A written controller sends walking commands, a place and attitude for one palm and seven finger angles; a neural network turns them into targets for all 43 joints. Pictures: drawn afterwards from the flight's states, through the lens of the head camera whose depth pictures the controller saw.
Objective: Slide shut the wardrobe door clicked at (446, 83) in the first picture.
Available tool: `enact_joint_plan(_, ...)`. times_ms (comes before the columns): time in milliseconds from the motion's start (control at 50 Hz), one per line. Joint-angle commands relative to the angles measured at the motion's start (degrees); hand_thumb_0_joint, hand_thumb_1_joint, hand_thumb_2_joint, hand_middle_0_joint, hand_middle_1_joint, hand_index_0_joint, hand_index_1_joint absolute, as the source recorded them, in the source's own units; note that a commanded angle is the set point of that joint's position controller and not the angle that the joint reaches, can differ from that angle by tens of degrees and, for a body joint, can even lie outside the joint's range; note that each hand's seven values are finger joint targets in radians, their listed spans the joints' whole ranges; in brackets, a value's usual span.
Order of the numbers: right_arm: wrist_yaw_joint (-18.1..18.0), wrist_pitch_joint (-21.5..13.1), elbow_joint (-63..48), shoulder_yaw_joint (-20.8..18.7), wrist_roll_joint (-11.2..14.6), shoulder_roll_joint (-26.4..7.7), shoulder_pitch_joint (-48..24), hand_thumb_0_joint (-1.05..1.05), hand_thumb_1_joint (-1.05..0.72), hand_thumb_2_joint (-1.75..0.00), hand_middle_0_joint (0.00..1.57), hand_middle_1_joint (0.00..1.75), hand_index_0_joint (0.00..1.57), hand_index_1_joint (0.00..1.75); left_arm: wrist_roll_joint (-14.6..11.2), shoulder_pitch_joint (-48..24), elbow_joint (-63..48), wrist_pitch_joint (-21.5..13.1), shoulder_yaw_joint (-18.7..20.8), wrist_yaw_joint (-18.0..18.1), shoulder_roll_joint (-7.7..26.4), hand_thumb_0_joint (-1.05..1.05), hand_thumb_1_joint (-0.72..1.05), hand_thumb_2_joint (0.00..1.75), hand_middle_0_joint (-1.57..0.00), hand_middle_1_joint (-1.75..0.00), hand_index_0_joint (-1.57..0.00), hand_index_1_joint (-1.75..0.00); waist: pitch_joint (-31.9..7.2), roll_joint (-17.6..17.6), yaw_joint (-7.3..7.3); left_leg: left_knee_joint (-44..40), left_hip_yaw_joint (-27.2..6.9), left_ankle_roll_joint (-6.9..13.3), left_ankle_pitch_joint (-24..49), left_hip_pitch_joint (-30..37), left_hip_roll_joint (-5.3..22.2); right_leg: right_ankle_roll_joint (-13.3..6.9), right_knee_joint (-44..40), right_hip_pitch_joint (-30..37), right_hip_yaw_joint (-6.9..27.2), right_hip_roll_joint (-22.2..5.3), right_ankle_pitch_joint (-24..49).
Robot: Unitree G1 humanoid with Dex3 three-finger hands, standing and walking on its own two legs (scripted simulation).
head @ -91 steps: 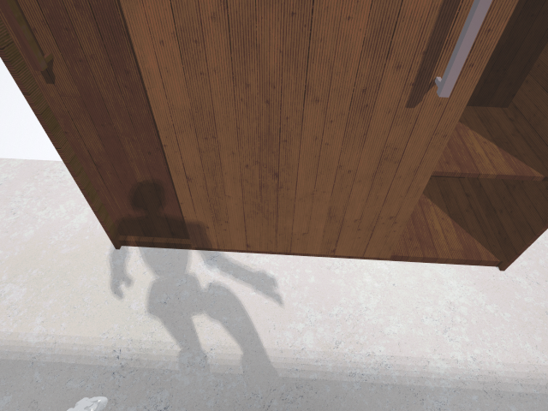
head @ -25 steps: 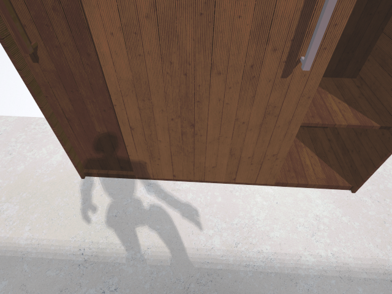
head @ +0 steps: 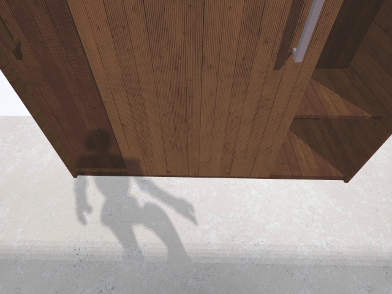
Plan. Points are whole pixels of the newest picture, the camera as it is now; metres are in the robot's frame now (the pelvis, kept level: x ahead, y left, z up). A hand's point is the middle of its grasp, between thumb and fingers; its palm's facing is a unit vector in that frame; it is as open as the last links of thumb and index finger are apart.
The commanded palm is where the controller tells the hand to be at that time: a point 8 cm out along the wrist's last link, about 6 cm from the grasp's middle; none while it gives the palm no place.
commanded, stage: walk to a spot facing it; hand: left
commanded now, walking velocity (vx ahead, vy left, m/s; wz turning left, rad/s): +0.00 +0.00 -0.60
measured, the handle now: (312, 9) +0.86 -0.28 +0.22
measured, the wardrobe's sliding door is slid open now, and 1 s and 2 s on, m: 0.49 0.49 0.49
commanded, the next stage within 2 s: none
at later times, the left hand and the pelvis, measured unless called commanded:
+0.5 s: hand out of the picture +0.05 +0.19 -0.17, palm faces -0.18 -0.96 -0.23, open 7.4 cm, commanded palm none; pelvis -0.03 +0.01 +0.00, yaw -14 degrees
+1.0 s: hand (132, 292) +0.16 +0.17 -0.16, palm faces -0.56 -0.80 -0.23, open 7.4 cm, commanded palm none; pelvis -0.05 +0.05 -0.01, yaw -35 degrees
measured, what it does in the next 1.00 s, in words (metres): steps on the spot, turning right: left foot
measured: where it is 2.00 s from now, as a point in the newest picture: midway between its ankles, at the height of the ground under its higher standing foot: outside the picture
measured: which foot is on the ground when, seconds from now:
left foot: down 0.00-0.22, up 0.24-0.58, down 0.60-1.00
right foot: down 0.00-0.60, up 0.62-1.00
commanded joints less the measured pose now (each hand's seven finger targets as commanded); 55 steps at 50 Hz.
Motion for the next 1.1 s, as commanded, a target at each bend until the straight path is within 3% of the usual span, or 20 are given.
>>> enact_joint_plan(0, -0.65, 0.22, -5.23, -3.08, 0.03, -7.54, 3.33, 0.00, -0.90, -0.90, 0.20, 0.30, 0.20, 0.30, 0.11, 1.42, -6.44, 0.42, 2.62, 0.14, 6.67, 0.00, 0.90, 0.90, -0.20, -0.30, -0.20, -0.30, -3.06, 0.15, -1.73, 1.18, -3.50, 1.98, 5.92, 1.82, 7.87, -1.33, 3.45, -6.94, 6.64, -5.14, 13.34)
enact_joint_plan(160, -0.25, 0.22, -10.87, -5.15, -0.17, -7.69, -2.68, 0.00, -0.90, -0.90, 0.20, 0.30, 0.20, 0.30, 0.27, 9.21, -9.40, 0.88, 4.41, -1.01, 2.68, 0.00, 0.90, 0.90, -0.20, -0.30, -0.20, -0.30, -2.80, 8.03, 2.81, 5.51, -3.56, 6.42, 6.40, -9.73, 16.42, 0.38, 17.70, -3.43, -1.15, -1.99, -7.17)
enact_joint_plan(180, -0.23, 0.67, -11.55, -5.12, -0.15, -6.20, -2.81, 0.00, -0.90, -0.90, 0.20, 0.30, 0.20, 0.30, 0.60, 11.33, -9.15, 0.29, 5.05, -0.89, 4.24, 0.00, 0.90, 0.90, -0.20, -0.30, -0.20, -0.30, -1.89, -0.54, 3.95, 17.25, 1.04, 2.68, 1.73, -14.60, 11.23, -1.16, 8.37, -0.15, 5.14, -4.96, 4.00)
enact_joint_plan(200, -0.08, 1.07, -12.96, -4.40, 0.14, -1.12, -0.89, 0.00, -0.90, -0.90, 0.20, 0.30, 0.20, 0.30, 1.29, 12.15, -9.63, -0.67, 6.19, -0.01, 9.94, 0.00, 0.90, 0.90, -0.20, -0.30, -0.20, -0.30, -2.35, -21.52, 3.12, 34.22, 5.50, -2.31, -17.50, -24.59, 0.12, -5.67, -4.44, 1.46, 29.40, -17.97, 12.35)
enact_joint_plan(220, -0.36, 1.67, -13.52, -4.48, 0.04, -2.97, -2.99, 0.00, -0.90, -0.90, 0.20, 0.30, 0.20, 0.30, 0.22, 13.53, -9.92, -0.65, 6.11, 0.66, 9.66, 0.00, 0.90, 0.90, -0.20, -0.30, -0.20, -0.30, -2.27, -18.12, 4.59, 40.86, -4.52, -1.80, -20.54, -22.88, -1.27, -6.66, -11.65, -3.26, 36.83, -19.12, 9.66)
enact_joint_plan(260, -0.14, 1.34, -11.94, -4.95, 0.08, -3.04, -0.18, 0.00, -0.90, -0.90, 0.20, 0.30, 0.20, 0.30, 0.09, 5.91, -11.47, -0.47, 5.89, 0.92, 7.16, 0.00, 0.90, 0.90, -0.20, -0.30, -0.20, -0.30, -1.90, -8.47, 0.01, 42.27, -7.11, -1.52, -12.27, -23.29, 1.32, -8.71, -8.40, -2.05, 29.99, -15.40, 5.08)
enact_joint_plan(300, 0.03, 1.18, -11.19, -4.86, -0.13, -1.82, 0.82, 0.00, -0.90, -0.90, 0.20, 0.30, 0.20, 0.30, 0.09, 4.61, -12.19, -0.69, 5.50, 0.77, 5.36, 0.00, 0.90, 0.90, -0.20, -0.30, -0.20, -0.30, -4.47, -7.54, -0.60, 39.76, -5.25, -2.25, -9.24, -19.73, 1.06, -9.20, -6.75, -1.96, 23.64, -12.19, 7.20)
enact_joint_plan(460, -0.51, 0.62, -13.05, -4.44, 0.55, -0.08, -0.18, 0.00, -0.90, -0.90, 0.20, 0.30, 0.20, 0.30, 0.59, 7.17, -11.80, 0.00, 6.55, 0.61, 5.56, 0.00, 0.90, 0.90, -0.20, -0.30, -0.20, -0.30, -6.47, -8.86, 1.16, 21.98, -4.31, -1.89, -11.71, -14.14, -1.25, -9.49, -6.56, 0.85, 25.82, -9.65, 8.79)
enact_joint_plan(540, -1.15, -0.23, -11.66, -4.58, 1.14, -0.43, 7.84, 0.00, -0.90, -0.90, 0.20, 0.30, 0.20, 0.30, 0.52, 3.05, -13.09, 0.82, 6.85, 0.35, 6.26, 0.00, 0.90, 0.90, -0.20, -0.30, -0.20, -0.30, -7.87, -10.48, -2.33, 1.85, -3.48, 0.10, -5.08, 0.94, -3.73, -5.11, -4.75, -6.75, 26.03, -5.97, 7.36)
enact_joint_plan(560, -1.52, -0.82, -11.10, -4.81, 1.14, -1.88, 10.65, 0.00, -0.90, -0.90, 0.20, 0.30, 0.20, 0.30, 0.23, 1.98, -13.83, 0.88, 6.51, 0.31, 4.58, 0.00, 0.90, 0.90, -0.20, -0.30, -0.20, -0.30, -8.55, -5.86, -3.78, -3.94, -6.43, 1.25, -3.06, 9.88, 0.04, -2.40, -0.11, -14.65, 22.13, -2.32, 1.22)
enact_joint_plan(580, -1.69, -1.19, -11.79, -5.53, 0.31, -6.59, 10.71, 0.00, -0.90, -0.90, 0.20, 0.30, 0.20, 0.30, -0.29, 1.55, -15.14, 1.04, 6.01, -0.37, 0.98, 0.00, 0.90, 0.90, -0.20, -0.30, -0.20, -0.30, -6.74, 9.17, -4.27, -11.53, -20.11, 5.05, -8.91, 14.14, 12.62, 0.38, 11.45, -25.61, 12.88, 4.60, -9.16)
enact_joint_plan(600, -1.61, -0.76, -13.86, -5.83, 0.03, -9.54, 6.91, 0.00, -0.90, -0.90, 0.20, 0.30, 0.20, 0.30, 0.25, 1.58, -16.18, 0.92, 6.46, -0.81, 0.88, 0.00, 0.90, 0.90, -0.20, -0.30, -0.20, -0.30, -2.60, 15.08, -2.59, -13.51, -27.12, 9.28, -5.52, 4.59, 24.72, 3.23, 27.54, -27.62, 3.01, 4.87, -17.72)
enact_joint_plan(660, -1.53, -1.20, -15.57, -3.57, -0.47, -3.52, -1.56, 0.00, -0.90, -0.90, 0.20, 0.30, 0.20, 0.30, 1.05, 4.55, -12.63, 1.68, 7.36, -1.94, 2.86, 0.00, 0.90, 0.90, -0.20, -0.30, -0.20, -0.30, 0.87, 7.03, 2.01, -10.06, -13.97, 8.35, 3.70, -8.32, 16.02, 4.38, 45.47, -21.64, 1.77, 0.38, -9.62)
enact_joint_plan(700, -1.49, -1.51, -14.85, -3.68, -0.57, -3.44, 1.00, 0.00, -0.90, -0.90, 0.20, 0.30, 0.20, 0.30, 0.70, 4.47, -12.43, 1.89, 6.53, -2.40, 1.14, 0.00, 0.90, 0.90, -0.20, -0.30, -0.20, -0.30, 0.21, 8.25, 1.01, -7.38, -7.88, 8.14, 11.17, -1.23, 12.82, 4.88, 45.02, -24.37, -0.29, -0.41, -8.10)
enact_joint_plan(860, -1.02, -1.15, -10.90, -4.88, -0.73, -5.16, 11.44, 0.00, -0.90, -0.90, 0.20, 0.30, 0.20, 0.30, 0.20, -5.11, -14.68, 2.03, 5.13, -2.78, -0.34, 0.00, 0.90, 0.90, -0.20, -0.30, -0.20, -0.30, -1.01, 9.86, -3.94, -4.43, -3.75, 9.77, 24.22, 6.69, 16.78, 4.87, 27.47, -19.38, -5.06, -3.79, -11.81)
enact_joint_plan(980, -0.15, -0.63, -9.98, -5.76, -0.63, -6.73, 10.49, 0.00, -0.90, -0.90, 0.20, 0.30, 0.20, 0.30, 0.14, -1.13, -13.62, 0.63, 5.14, -2.38, 0.09, 0.00, 0.90, 0.90, -0.20, -0.30, -0.20, -0.30, -4.78, 9.30, -1.69, 6.04, 3.26, 4.81, 24.66, 1.94, 16.87, 1.57, 5.38, -2.49, -8.66, -1.68, -3.58)
enact_joint_plan(1000, 0.16, -0.51, -10.14, -5.52, -0.24, -5.85, 11.07, 0.00, -0.90, -0.90, 0.20, 0.30, 0.20, 0.30, 0.27, 2.76, -12.42, -0.08, 5.59, -1.99, 2.57, 0.00, 0.90, 0.90, -0.20, -0.30, -0.20, -0.30, -7.02, 4.47, 0.34, 14.57, 6.41, 1.37, 18.55, -3.91, 15.45, 0.27, -1.91, 7.68, -5.85, -4.29, 4.23)
enact_joint_plan(1020, 0.55, -0.22, -11.97, -4.42, -0.07, -1.47, 11.64, 0.00, -0.90, -0.90, 0.20, 0.30, 0.20, 0.30, 0.66, 6.72, -11.19, -1.04, 6.77, -1.01, 9.25, 0.00, 0.90, 0.90, -0.20, -0.30, -0.20, -0.30, -9.54, -13.53, 1.72, 27.88, 9.69, -2.48, -7.72, -19.81, 8.89, -4.80, -4.56, 19.91, 11.94, -18.57, 22.63)
enact_joint_plan(1040, 0.08, 0.38, -14.29, -4.13, -0.33, -1.23, 7.78, 0.00, -0.90, -0.90, 0.20, 0.30, 0.20, 0.30, -0.31, 9.47, -10.62, -0.79, 7.17, -0.24, 11.42, 0.00, 0.90, 0.90, -0.20, -0.30, -0.20, -0.30, -9.80, -15.90, 3.33, 37.12, 3.34, -3.39, -23.25, -25.16, 4.98, -10.02, -2.68, 16.43, 19.03, -25.22, 39.38)
enact_joint_plan(1080, -0.55, 1.02, -14.11, -4.23, -0.13, -1.44, 4.41, 0.00, -0.90, -0.90, 0.20, 0.30, 0.20, 0.30, -0.11, 5.49, -11.37, -0.29, 7.35, 0.70, 9.15, 0.00, 0.90, 0.90, -0.20, -0.30, -0.20, -0.30, -6.50, -14.09, 2.31, 41.68, -2.27, -3.14, -18.15, -26.85, 6.25, -11.84, -3.74, 10.40, 17.87, -20.49, 26.54)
